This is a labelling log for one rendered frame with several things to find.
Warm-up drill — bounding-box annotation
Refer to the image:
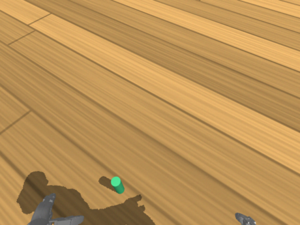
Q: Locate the can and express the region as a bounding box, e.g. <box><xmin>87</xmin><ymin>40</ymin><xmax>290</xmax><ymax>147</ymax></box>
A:
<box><xmin>111</xmin><ymin>177</ymin><xmax>124</xmax><ymax>194</ymax></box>

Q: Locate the right robot hand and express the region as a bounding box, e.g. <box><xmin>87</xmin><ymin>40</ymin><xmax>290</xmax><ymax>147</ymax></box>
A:
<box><xmin>235</xmin><ymin>213</ymin><xmax>256</xmax><ymax>225</ymax></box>

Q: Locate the left robot hand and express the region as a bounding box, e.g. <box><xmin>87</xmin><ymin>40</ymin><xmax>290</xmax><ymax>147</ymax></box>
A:
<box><xmin>31</xmin><ymin>193</ymin><xmax>84</xmax><ymax>225</ymax></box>

